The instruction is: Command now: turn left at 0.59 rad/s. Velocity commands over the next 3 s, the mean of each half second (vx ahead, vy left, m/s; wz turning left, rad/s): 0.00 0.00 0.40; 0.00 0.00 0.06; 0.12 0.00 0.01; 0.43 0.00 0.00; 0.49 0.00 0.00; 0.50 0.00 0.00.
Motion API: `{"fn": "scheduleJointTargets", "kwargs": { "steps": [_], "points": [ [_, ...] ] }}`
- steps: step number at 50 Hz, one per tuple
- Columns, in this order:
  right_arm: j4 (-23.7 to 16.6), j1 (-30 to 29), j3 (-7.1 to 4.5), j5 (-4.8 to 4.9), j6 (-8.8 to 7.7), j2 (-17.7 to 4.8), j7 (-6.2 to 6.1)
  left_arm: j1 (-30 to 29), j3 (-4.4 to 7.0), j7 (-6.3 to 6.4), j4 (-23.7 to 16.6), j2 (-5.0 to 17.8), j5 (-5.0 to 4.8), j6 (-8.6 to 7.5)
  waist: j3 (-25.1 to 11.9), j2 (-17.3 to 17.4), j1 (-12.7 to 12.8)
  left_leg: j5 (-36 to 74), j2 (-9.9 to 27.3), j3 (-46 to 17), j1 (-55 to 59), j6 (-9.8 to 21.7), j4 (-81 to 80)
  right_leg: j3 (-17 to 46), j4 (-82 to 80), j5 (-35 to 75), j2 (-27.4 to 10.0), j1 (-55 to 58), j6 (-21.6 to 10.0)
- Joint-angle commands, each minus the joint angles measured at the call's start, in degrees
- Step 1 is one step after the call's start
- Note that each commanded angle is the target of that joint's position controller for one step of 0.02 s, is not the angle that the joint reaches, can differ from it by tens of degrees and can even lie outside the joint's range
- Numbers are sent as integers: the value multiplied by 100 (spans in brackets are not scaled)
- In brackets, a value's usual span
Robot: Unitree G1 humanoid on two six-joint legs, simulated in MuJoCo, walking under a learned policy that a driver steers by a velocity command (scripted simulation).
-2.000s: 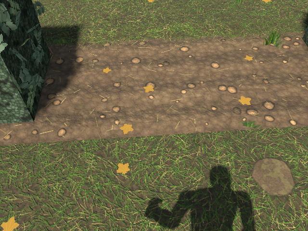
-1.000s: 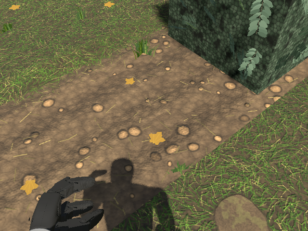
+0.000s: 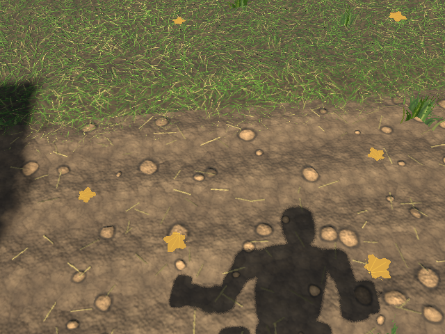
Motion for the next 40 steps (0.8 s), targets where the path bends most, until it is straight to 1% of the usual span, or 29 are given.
{"fn": "scheduleJointTargets", "kwargs": {
  "steps": [1,2,3,4,5,6,7,8,9,10,12,15,16,18,20,21,22,23,24,25,26,27,28,29,30,31,33,36,40],
  "points": [
    [-475,-235,-224,58,-21,-908,-22,222,148,-72,-297,599,-24,-164,-804,833,290,1714,1295,-1701,928,711,-324,-128,-1173,478,6,590,-142],
    [-517,-261,-194,74,-5,-813,-33,473,200,-80,-221,726,-10,-161,-851,693,369,1315,1070,-1582,569,495,-88,-58,-1624,1098,-256,1263,-236],
    [-561,-103,-116,34,-8,-531,-23,686,292,-47,-205,1082,82,-123,-1015,-140,289,-115,593,-1062,-241,196,815,714,-1697,1870,-1240,2131,-619],
    [-724,223,-93,87,-58,-404,-3,639,343,-25,-183,1445,219,-46,-869,-1735,-42,-2466,-385,-6,-1492,-109,1909,2053,-1860,3353,-2292,2475,-1609],
    [-647,278,-237,-7,-130,-980,31,532,280,-28,-327,1133,258,-70,-911,-1465,64,-2643,60,53,-1725,-372,3282,2358,-1896,3625,-2856,2214,-2128],
    [-504,337,-341,27,-114,-1205,55,218,205,3,-480,831,218,-68,-813,-1043,4,-2196,230,99,-1681,-448,3767,1697,-1799,3491,-2487,2050,-1938],
    [-378,396,-351,17,-44,-1099,38,-34,163,22,-528,657,152,-35,-634,-835,-70,-1835,310,205,-1691,-545,3977,1102,-1717,3171,-2026,1920,-1601],
    [-352,404,-327,-14,23,-970,25,-79,137,43,-558,591,81,-9,-544,-755,-33,-1539,328,270,-1796,-624,4203,803,-1699,3030,-1830,1913,-1451],
    [-378,368,-265,-3,63,-764,45,14,117,63,-524,611,64,19,-468,-724,22,-1390,305,351,-1725,-681,4286,589,-1730,3179,-1716,1795,-1461],
    [-438,270,-212,26,76,-626,61,124,125,64,-479,672,77,49,-397,-734,69,-1264,281,489,-1635,-704,4110,374,-1795,3203,-1579,1723,-1481],
    [-553,70,-126,51,65,-449,62,367,149,72,-394,748,101,84,-428,-942,219,-1197,318,631,-1601,-740,3472,218,-1816,3219,-1547,1988,-1551],
    [-637,-116,-16,-18,36,-328,93,383,175,38,-387,901,64,99,-574,-1055,310,-1253,552,816,-904,-716,2319,71,-1779,3046,-1644,1965,-1572],
    [-651,-160,10,-24,30,-310,106,374,184,16,-379,966,50,98,-558,-1107,329,-1280,599,912,-603,-684,1957,49,-1789,2976,-1673,1839,-1574],
    [-609,-133,2,1,29,-385,122,445,182,-27,-334,1040,11,91,-496,-1177,357,-1214,584,1079,-149,-615,1300,97,-1738,2812,-1716,1717,-1573],
    [-451,104,-11,-1,19,-371,144,415,140,-49,-287,1023,-64,91,-418,-1075,196,-491,502,1245,484,-438,116,51,-1499,2595,-1631,1555,-1440],
    [-352,266,-17,-19,13,-345,152,471,92,-50,-236,925,-100,86,-411,-1028,100,55,438,1301,991,-293,-659,-19,-1343,2365,-1517,1374,-1251],
    [-360,276,-40,-51,13,-498,134,693,29,-75,-151,770,-65,46,-511,-771,135,722,687,932,1670,-139,-862,-128,-1142,1920,-1365,988,-876],
    [-391,437,-97,-102,19,-885,75,767,-88,-138,-227,439,169,-16,-847,362,265,2557,1733,-266,2449,148,-702,-619,-137,769,-896,330,-361],
    [-374,131,-27,-227,-24,-834,123,787,-148,-137,-301,263,140,-48,-850,1327,436,2714,2417,-788,1699,909,-663,-705,-230,-847,-629,303,-129],
    [-469,-180,49,-234,-116,-479,178,534,-80,-93,-269,629,111,-15,-634,972,264,1991,2204,-693,1344,1068,-805,-615,-57,-871,-673,530,19],
    [-385,-304,106,-250,-189,-331,198,486,-65,-86,-237,664,92,1,-522,946,318,1553,1933,-453,1243,856,-802,-621,-240,-483,-647,605,23],
    [-346,-399,84,-221,-225,-424,198,547,-74,-59,-133,601,112,21,-459,884,364,1164,1653,-196,1146,613,-744,-668,-537,30,-607,807,21],
    [-297,-430,84,-170,-255,-441,201,573,-76,-52,-103,648,169,48,-359,883,368,996,1525,-91,1019,434,-715,-604,-840,638,-639,999,31],
    [-226,-358,94,-164,-265,-442,193,601,-88,-71,-91,671,172,53,-323,800,378,854,1389,12,910,293,-672,-558,-1020,1112,-679,1228,6],
    [-178,-260,107,-181,-261,-404,195,715,-84,-95,-37,747,139,47,-303,639,337,540,1240,110,848,188,-644,-574,-1072,1370,-719,1365,-51],
    [-188,-161,120,-182,-239,-350,193,727,-40,-114,86,882,82,35,-163,255,218,406,1100,247,865,114,-635,-625,-1016,1153,-666,1222,-134],
    [-116,-177,122,-161,-236,-375,184,645,-71,-129,163,710,89,13,-111,94,249,602,1060,300,954,100,-481,-617,-1122,1178,-650,1222,-147],
    [-43,-204,118,-142,-211,-353,175,693,-83,-115,318,669,91,-6,-179,13,263,981,1034,350,1032,131,-394,-616,-1176,1300,-643,1341,-111],
    [99,-242,117,-133,-207,-319,188,707,-84,-74,485,681,80,20,-167,-15,291,952,991,398,1003,120,-407,-629,-1204,1249,-631,1441,-112]
  ]
}}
